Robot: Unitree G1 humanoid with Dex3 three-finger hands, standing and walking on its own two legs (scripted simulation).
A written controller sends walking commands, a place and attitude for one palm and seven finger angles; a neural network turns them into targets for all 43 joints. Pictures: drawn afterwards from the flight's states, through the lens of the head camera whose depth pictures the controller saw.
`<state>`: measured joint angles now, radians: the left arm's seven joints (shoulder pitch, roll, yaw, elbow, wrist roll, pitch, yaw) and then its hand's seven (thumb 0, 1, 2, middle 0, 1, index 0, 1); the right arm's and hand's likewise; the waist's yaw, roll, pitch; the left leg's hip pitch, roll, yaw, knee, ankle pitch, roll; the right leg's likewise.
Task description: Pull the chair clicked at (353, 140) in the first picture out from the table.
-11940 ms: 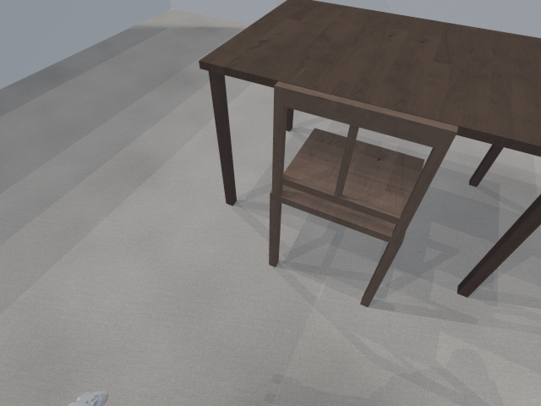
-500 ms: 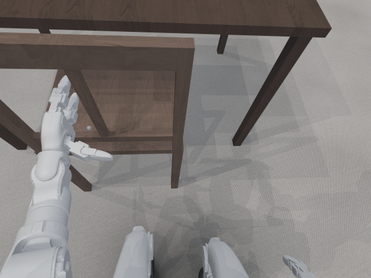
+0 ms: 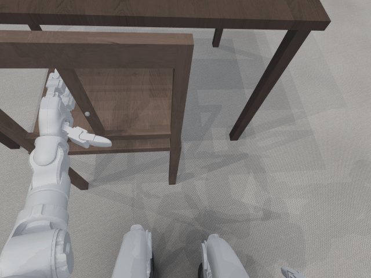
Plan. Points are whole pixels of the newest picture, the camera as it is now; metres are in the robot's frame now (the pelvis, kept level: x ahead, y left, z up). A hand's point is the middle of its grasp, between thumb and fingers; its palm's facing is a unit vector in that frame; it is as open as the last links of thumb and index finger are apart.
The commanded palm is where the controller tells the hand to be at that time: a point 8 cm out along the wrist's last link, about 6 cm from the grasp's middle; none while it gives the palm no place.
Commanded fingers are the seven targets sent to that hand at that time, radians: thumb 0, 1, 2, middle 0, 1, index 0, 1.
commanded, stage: push the fingers through the gap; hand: left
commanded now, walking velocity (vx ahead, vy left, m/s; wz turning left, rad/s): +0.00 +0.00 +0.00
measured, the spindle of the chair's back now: (85, 106) +0.47 +0.21 +0.02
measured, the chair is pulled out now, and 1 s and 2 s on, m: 0.00 0.00 0.03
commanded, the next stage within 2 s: hook a spindle and tug to test in 0.22 s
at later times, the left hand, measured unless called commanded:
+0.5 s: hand (89, 117) +0.44 +0.19 +0.03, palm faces +0.06 -1.00 -0.02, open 16.6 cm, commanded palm +0.42 +0.23 +0.03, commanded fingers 0.00 -0.50 0.30 -0.24 -0.63 -0.24 -0.63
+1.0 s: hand (93, 115) +0.44 +0.19 +0.03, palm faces +0.08 -1.00 -0.02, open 9.2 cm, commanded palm +0.41 +0.23 +0.03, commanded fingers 0.00 0.62 0.78 -0.50 -1.45 -0.50 -1.45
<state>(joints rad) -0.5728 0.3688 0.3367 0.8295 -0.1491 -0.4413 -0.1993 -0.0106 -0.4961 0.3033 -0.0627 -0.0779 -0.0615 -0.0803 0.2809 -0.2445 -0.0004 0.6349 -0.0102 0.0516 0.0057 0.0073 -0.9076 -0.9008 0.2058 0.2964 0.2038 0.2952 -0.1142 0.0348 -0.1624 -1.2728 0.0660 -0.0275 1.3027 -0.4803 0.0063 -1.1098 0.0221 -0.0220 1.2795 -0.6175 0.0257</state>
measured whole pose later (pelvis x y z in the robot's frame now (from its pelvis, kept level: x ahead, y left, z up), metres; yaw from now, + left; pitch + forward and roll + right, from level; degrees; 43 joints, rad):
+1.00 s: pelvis +0.00 -0.01 +0.00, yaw +0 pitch +25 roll -3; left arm -0.57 0.34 0.32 0.84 -0.14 -0.47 -0.15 0.00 0.10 0.56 -0.47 -1.34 -0.45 -1.34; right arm 0.27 -0.25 0.00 0.64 -0.01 0.06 0.00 0.01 -0.91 -0.90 0.21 0.30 0.20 0.30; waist -0.11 0.03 -0.17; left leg -1.26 0.07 -0.03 1.29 -0.47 0.00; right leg -1.10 0.02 -0.03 1.28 -0.62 0.02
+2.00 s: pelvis +0.03 +0.00 +0.03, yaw +1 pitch +20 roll -2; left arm -0.26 0.26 0.20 0.48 -0.11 -0.31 -0.04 0.03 0.73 0.80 -0.41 -1.36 -0.39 -1.45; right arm 0.21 -0.22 -0.01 0.57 0.02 0.09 -0.02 0.01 -0.91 -0.90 0.20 0.30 0.20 0.29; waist -0.08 0.02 -0.09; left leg -1.03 0.05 0.00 1.17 -0.48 -0.01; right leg -0.88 0.00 0.00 1.15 -0.62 0.04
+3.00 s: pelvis -0.05 -0.01 +0.11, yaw +1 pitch +2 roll -1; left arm -0.41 0.14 -0.02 1.02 -0.07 -0.25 0.09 0.01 0.72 0.78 -0.27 -1.12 -0.50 -1.45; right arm 0.21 -0.25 -0.01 0.73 0.03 0.01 -0.13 0.01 -0.91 -0.90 0.21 0.30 0.20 0.30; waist -0.04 0.05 0.10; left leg -0.48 0.05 0.03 0.56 -0.10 0.01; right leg -0.40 0.00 -0.01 0.63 -0.32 0.01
